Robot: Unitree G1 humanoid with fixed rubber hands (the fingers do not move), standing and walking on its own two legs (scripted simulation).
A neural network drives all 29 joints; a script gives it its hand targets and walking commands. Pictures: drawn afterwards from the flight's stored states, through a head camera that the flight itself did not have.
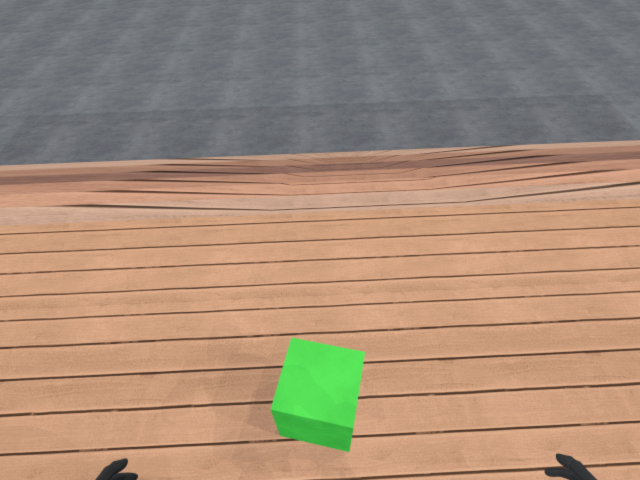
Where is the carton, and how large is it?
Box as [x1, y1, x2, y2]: [271, 337, 364, 451]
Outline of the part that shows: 291,337 271,406 271,411 279,433 283,436 348,451 354,421 364,352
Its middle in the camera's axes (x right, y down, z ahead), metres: +0.00 +0.44 +1.11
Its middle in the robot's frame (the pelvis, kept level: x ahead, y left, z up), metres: +0.44 +0.04 -0.66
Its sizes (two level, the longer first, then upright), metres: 0.210 0.200 0.250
